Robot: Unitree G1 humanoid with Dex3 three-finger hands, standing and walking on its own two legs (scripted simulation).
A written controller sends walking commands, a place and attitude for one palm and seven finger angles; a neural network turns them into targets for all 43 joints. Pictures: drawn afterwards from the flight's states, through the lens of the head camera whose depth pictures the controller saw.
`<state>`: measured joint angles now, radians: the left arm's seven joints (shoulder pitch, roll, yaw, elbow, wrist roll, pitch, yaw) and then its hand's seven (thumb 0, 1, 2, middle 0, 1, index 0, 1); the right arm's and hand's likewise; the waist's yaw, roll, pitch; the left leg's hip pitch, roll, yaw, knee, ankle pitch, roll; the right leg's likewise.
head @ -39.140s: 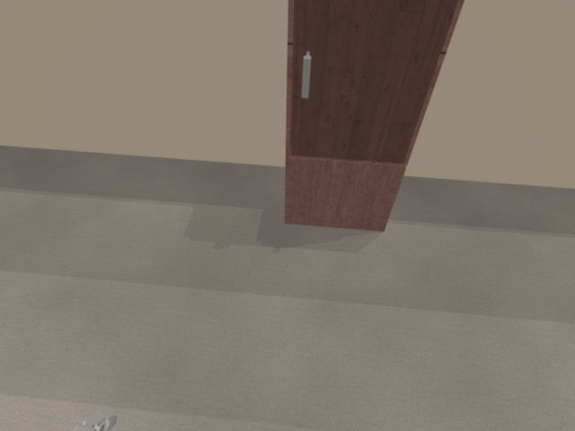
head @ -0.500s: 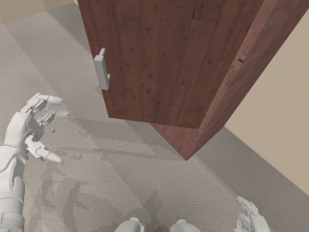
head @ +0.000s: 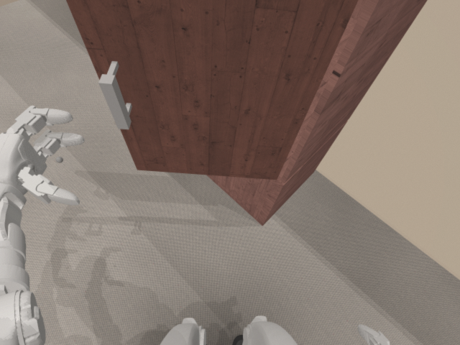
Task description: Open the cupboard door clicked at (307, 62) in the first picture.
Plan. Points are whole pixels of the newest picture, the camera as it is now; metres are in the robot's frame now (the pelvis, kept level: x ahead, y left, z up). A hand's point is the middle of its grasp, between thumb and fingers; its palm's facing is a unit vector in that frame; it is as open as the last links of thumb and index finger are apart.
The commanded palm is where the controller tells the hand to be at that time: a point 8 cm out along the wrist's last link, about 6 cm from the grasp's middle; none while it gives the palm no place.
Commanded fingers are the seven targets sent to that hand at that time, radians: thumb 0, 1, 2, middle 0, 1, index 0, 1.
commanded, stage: move the hooked fingers beside the handle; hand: left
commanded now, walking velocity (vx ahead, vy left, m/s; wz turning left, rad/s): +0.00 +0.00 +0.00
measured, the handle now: (119, 96) +0.56 +0.22 +0.05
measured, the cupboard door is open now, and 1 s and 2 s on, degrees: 42 42 41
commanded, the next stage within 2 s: slide the fingers in behind the handle in 1.60 s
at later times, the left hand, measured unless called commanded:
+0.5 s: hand (74, 124) +0.47 +0.28 +0.06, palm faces -0.05 -1.00 -0.01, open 14.0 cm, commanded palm +0.46 +0.32 +0.06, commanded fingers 0.00 -0.50 0.30 -0.30 -1.20 -0.30 -1.20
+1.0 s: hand (87, 108) +0.52 +0.27 +0.05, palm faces -0.06 -1.00 -0.02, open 14.0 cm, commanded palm +0.50 +0.31 +0.05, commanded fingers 0.00 -0.50 0.30 -0.30 -1.20 -0.30 -1.20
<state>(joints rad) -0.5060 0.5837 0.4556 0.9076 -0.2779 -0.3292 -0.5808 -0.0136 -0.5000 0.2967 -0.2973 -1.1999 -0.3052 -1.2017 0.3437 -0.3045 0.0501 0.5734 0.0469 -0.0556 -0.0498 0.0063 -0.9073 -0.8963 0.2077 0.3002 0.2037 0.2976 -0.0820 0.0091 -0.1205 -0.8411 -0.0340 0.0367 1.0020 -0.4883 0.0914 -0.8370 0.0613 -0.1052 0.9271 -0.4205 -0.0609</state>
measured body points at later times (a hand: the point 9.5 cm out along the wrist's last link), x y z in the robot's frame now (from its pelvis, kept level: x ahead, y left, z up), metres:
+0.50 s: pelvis +0.00 +0.01 -0.01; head +0.14 +0.04 +0.41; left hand +0.47 +0.33 +0.06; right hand +0.03 -0.27 -0.11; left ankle -0.01 +0.06 -0.68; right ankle +0.01 -0.09 -0.68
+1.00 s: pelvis +0.01 +0.03 -0.01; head +0.17 +0.06 +0.41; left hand +0.52 +0.33 +0.05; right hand -0.02 -0.24 -0.10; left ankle -0.01 +0.06 -0.68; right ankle +0.01 -0.09 -0.68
